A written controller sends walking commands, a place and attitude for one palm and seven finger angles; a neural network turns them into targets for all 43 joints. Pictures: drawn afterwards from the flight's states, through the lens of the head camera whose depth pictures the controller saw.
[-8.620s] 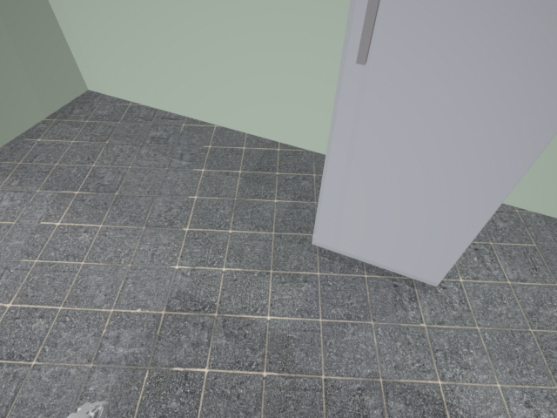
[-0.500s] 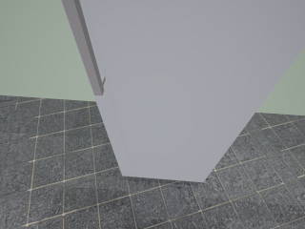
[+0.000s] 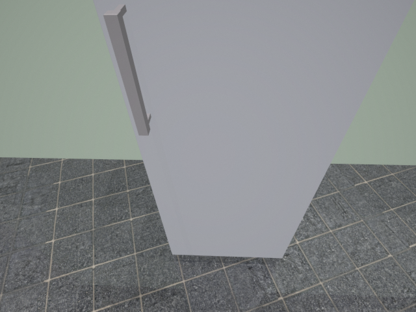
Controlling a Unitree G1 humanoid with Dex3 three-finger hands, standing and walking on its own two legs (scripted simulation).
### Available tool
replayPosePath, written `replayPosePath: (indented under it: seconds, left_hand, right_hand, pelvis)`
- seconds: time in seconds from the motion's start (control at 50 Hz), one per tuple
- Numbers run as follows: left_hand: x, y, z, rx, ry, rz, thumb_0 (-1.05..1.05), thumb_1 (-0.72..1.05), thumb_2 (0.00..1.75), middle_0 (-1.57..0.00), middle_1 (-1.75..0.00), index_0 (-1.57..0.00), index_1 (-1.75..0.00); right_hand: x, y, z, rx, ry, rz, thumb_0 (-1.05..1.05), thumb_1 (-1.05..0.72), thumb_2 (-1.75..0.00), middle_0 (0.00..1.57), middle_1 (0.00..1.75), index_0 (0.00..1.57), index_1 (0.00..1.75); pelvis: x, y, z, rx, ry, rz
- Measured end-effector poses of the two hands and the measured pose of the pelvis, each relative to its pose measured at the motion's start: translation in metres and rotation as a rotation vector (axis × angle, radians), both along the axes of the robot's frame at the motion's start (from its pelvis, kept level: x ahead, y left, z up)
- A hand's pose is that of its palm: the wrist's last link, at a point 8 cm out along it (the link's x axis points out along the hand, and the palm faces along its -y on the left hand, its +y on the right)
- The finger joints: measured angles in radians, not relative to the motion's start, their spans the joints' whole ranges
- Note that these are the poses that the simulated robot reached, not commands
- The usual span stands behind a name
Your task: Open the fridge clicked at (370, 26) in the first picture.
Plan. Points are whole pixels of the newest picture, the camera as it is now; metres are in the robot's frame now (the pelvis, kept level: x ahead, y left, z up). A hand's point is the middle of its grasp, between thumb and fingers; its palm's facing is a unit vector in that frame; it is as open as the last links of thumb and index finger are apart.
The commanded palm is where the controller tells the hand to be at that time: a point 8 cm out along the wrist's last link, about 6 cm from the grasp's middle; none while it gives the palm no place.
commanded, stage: come to a stop and stand still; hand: left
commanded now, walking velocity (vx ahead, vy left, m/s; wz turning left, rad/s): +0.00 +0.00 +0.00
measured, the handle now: (134, 78) +0.46 +0.16 +0.24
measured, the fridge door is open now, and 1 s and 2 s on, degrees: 0 0 0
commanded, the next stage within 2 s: look again from close up in 1.12 s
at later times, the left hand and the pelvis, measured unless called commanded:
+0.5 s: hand out of the picture +0.02 +0.15 -0.17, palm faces +0.00 -0.98 -0.18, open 7.4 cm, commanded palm none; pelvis +0.02 -0.01 +0.01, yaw -1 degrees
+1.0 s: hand out of the picture +0.07 +0.15 -0.17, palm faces +0.00 -0.98 -0.21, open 7.4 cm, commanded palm none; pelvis +0.05 -0.02 +0.01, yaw -1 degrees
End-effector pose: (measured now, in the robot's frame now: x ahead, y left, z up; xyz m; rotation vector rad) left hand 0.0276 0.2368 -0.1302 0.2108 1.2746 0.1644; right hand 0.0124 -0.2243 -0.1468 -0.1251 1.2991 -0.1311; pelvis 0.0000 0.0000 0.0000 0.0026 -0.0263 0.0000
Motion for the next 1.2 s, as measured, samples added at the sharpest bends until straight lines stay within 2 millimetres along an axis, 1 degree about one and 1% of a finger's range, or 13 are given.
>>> replayPosePath:
  seconds: [0.08,0.14,0.2,0.26,0.34,0.4,0.5,0.64,0.8,1.0,1.2]
  left_hand:
    - [-0.003,0.004,0.003,0.009,0.016,-0.002,0.01,0.91,0.90,-0.20,-0.30,-0.20,-0.30]
    - [-0.007,0.002,0.004,0.008,0.037,0.000,0.01,0.91,0.90,-0.20,-0.30,-0.19,-0.30]
    - [-0.011,-0.002,0.002,-0.002,0.063,0.004,0.01,0.91,0.90,-0.20,-0.30,-0.19,-0.30]
    - [-0.014,-0.009,0.000,-0.018,0.087,0.009,0.01,0.91,0.90,-0.20,-0.30,-0.19,-0.30]
    - [-0.016,-0.019,-0.004,-0.044,0.110,0.018,0.01,0.91,0.90,-0.20,-0.30,-0.19,-0.30]
    - [-0.015,-0.027,-0.006,-0.059,0.122,0.021,0.01,0.91,0.90,-0.20,-0.30,-0.19,-0.30]
    - [-0.012,-0.034,-0.008,-0.071,0.139,0.027,0.01,0.92,0.90,-0.20,-0.30,-0.20,-0.30]
    - [-0.002,-0.038,-0.009,-0.073,0.139,0.027,0.01,0.92,0.90,-0.20,-0.30,-0.20,-0.30]
    - [0.016,-0.036,-0.008,-0.057,0.117,0.022,0.01,0.91,0.90,-0.20,-0.30,-0.20,-0.30]
    - [0.035,-0.034,-0.005,-0.041,0.085,0.015,0.00,0.91,0.90,-0.20,-0.30,-0.19,-0.30]
    - [0.040,-0.036,-0.005,-0.041,0.081,0.020,0.00,0.91,0.90,-0.20,-0.30,-0.19,-0.30]
  right_hand:
    - [-0.017,0.007,-0.002,0.022,0.049,-0.004,0.01,-0.92,-0.90,0.20,0.30,0.19,0.30]
    - [-0.026,0.011,-0.003,0.033,0.081,-0.009,0.01,-0.91,-0.90,0.20,0.30,0.20,0.30]
    - [-0.030,0.013,-0.002,0.039,0.106,-0.014,0.01,-0.91,-0.90,0.20,0.30,0.20,0.30]
    - [-0.030,0.013,-0.001,0.040,0.121,-0.016,0.01,-0.91,-0.90,0.20,0.30,0.20,0.30]
    - [-0.024,0.012,0.000,0.035,0.128,-0.015,0.01,-0.91,-0.90,0.20,0.30,0.20,0.30]
    - [-0.015,0.010,0.001,0.029,0.123,-0.014,0.01,-0.91,-0.90,0.20,0.30,0.19,0.30]
    - [0.000,0.003,0.003,0.012,0.112,-0.010,0.01,-0.92,-0.90,0.20,0.30,0.20,0.30]
    - [0.020,-0.009,0.005,-0.010,0.095,-0.009,0.02,-0.92,-0.90,0.20,0.30,0.19,0.30]
    - [0.038,-0.018,0.006,-0.024,0.075,-0.004,0.01,-0.92,-0.90,0.20,0.30,0.19,0.30]
    - [0.050,-0.024,0.007,-0.027,0.071,0.001,0.01,-0.92,-0.90,0.20,0.30,0.19,0.30]
    - [0.050,-0.025,0.007,-0.026,0.081,0.002,0.01,-0.92,-0.90,0.20,0.30,0.20,0.30]
  pelvis:
    - [0.000,0.001,0.002,0.005,0.011,-0.003]
    - [0.001,0.001,0.003,0.008,0.017,-0.006]
    - [0.004,0.000,0.003,0.010,0.022,-0.008]
    - [0.007,-0.002,0.004,0.011,0.024,-0.010]
    - [0.013,-0.004,0.005,0.011,0.024,-0.011]
    - [0.017,-0.006,0.005,0.011,0.023,-0.012]
    - [0.025,-0.010,0.006,0.011,0.023,-0.015]
    - [0.035,-0.015,0.006,0.011,0.025,-0.018]
    - [0.045,-0.020,0.007,0.011,0.023,-0.018]
    - [0.053,-0.025,0.007,0.011,0.022,-0.016]
    - [0.056,-0.027,0.008,0.012,0.020,-0.015]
